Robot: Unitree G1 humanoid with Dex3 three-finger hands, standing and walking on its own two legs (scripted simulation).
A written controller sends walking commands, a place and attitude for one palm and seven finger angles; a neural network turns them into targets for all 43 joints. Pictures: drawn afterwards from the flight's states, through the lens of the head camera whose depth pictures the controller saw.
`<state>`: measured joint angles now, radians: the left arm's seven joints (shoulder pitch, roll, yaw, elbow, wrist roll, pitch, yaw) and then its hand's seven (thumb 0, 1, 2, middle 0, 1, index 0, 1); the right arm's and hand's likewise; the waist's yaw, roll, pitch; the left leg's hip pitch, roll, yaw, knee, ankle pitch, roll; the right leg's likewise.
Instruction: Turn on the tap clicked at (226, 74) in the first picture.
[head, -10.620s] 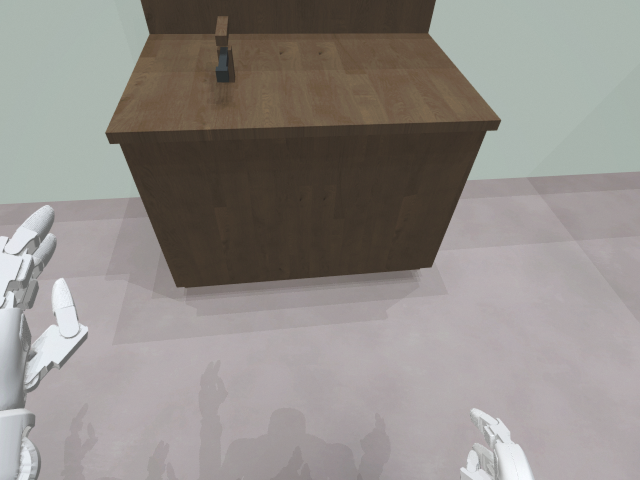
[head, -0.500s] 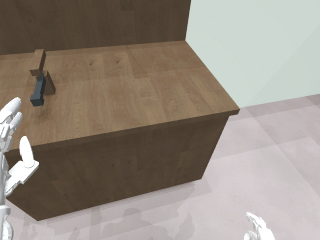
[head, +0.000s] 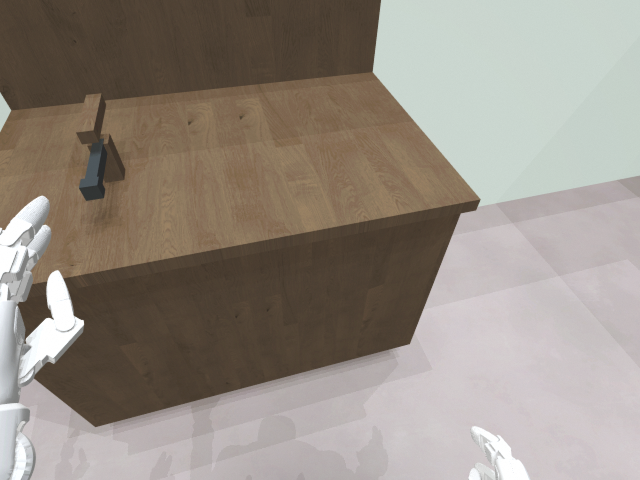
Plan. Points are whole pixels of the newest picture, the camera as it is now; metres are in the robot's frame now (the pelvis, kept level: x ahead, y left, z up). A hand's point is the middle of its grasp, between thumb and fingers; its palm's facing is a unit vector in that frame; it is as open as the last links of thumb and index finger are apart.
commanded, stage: come to a stop and stand still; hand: left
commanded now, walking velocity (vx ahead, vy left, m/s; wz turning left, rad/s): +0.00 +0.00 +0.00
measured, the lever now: (92, 188) +0.53 +0.42 +0.05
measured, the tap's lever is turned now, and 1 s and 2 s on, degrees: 0 0 0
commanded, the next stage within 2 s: none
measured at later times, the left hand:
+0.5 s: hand (47, 350) +0.19 +0.25 +0.17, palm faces +0.41 -0.83 -0.38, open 7.4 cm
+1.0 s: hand out of the picture +0.11 +0.25 +0.17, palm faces +0.47 -0.80 -0.37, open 7.4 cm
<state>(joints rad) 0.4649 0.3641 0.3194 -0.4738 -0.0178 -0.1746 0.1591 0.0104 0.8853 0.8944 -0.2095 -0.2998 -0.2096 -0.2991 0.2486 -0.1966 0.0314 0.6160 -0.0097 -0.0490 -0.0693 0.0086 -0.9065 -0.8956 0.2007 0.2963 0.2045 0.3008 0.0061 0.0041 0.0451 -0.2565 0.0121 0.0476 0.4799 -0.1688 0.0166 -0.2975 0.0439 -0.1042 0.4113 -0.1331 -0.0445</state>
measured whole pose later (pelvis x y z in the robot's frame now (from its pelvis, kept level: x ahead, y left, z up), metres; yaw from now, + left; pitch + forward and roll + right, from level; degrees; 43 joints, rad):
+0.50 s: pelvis -0.02 +0.01 +0.00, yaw +0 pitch -4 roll -1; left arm 0.45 0.35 0.32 -0.45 -0.01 -0.18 0.15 0.01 0.89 0.89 -0.21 -0.30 -0.21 -0.30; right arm 0.22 -0.19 0.03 0.61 -0.01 -0.07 -0.06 0.01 -0.91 -0.90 0.20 0.30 0.20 0.30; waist 0.01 0.01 0.06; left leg -0.28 0.01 0.06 0.50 -0.20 0.03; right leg -0.31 0.04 -0.08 0.40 -0.15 -0.03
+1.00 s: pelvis -0.08 +0.00 -0.02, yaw +3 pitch -6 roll +1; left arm 0.41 0.35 0.34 -0.51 -0.01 -0.19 0.14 0.01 0.89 0.89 -0.21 -0.30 -0.21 -0.30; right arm 0.17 -0.19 0.01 0.66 -0.02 -0.05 -0.05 0.01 -0.91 -0.90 0.20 0.30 0.20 0.30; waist 0.03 -0.03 0.08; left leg -0.35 0.00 0.10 0.80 -0.47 0.00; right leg -0.43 -0.01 -0.10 0.53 -0.14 -0.07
